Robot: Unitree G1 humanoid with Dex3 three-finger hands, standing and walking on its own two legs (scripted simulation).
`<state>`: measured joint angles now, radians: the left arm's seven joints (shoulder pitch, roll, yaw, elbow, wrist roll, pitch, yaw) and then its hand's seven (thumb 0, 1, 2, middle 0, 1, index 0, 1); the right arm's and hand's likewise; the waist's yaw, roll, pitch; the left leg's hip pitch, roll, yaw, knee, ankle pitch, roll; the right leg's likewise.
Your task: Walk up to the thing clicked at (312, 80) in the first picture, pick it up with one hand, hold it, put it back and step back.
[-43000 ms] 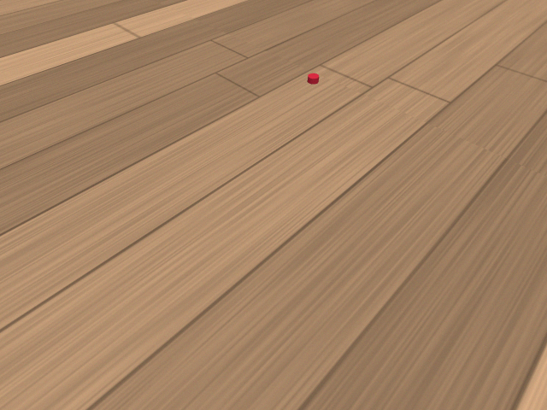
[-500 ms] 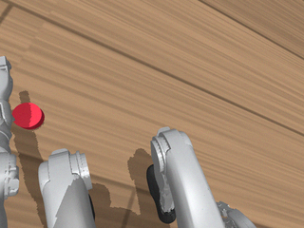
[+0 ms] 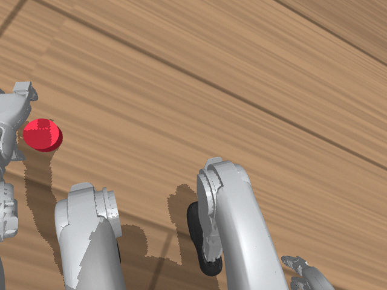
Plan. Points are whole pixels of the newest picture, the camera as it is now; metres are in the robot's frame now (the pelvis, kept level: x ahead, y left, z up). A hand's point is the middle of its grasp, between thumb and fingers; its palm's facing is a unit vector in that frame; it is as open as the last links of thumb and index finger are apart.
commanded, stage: home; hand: left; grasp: from above
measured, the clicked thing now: (43, 135) +0.48 +0.27 -0.31
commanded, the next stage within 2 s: none
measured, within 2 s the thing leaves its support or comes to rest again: neither
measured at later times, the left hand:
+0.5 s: hand out of the picture +0.41 +0.28 -0.05, palm faces -0.37 -0.45 -0.81, open 9.5 cm
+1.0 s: hand out of the picture +0.27 +0.22 +0.16, palm faces +0.03 -0.94 -0.35, open 7.4 cm
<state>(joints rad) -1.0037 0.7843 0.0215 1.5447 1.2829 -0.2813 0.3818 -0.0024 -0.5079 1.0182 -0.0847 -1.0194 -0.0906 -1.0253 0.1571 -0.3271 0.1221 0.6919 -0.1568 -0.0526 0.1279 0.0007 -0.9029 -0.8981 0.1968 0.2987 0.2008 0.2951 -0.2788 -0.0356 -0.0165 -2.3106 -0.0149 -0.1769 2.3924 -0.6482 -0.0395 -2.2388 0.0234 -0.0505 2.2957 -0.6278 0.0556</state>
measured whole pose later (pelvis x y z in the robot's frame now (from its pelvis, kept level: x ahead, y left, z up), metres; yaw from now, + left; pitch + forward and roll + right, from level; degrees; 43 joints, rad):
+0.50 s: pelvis +0.02 +0.00 +0.08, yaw +2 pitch +36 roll -6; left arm -0.54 0.52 0.05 0.83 0.72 0.03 0.11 0.00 0.42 0.90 -0.22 -0.46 -0.22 -0.47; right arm 0.16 -0.26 0.00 0.67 -0.03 -0.01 0.14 0.00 -0.90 -0.90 0.20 0.30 0.20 0.30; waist -0.12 0.06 -0.19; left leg -2.09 0.01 -0.11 2.14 -0.70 -0.02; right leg -2.03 0.01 -0.02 2.07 -0.68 0.06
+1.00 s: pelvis +0.04 +0.00 +0.26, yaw +6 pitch +25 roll -4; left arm 0.10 0.31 0.02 0.17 0.07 0.33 0.07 0.01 0.89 0.90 -0.20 -0.30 -0.21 -0.31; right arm 0.10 -0.21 0.03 0.53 0.04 -0.08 -0.06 0.01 -0.91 -0.90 0.20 0.30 0.20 0.30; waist -0.06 0.02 -0.19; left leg -1.39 0.02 -0.09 1.56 -0.60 -0.02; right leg -1.35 -0.01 -0.03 1.50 -0.59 0.03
